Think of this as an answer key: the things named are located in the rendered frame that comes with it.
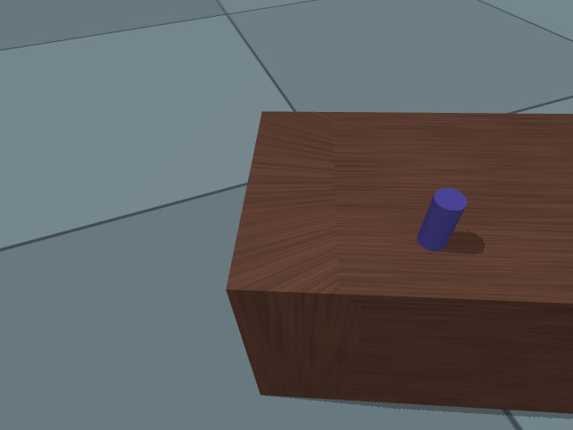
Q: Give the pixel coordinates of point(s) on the can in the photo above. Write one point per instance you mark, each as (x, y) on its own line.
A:
(444, 212)

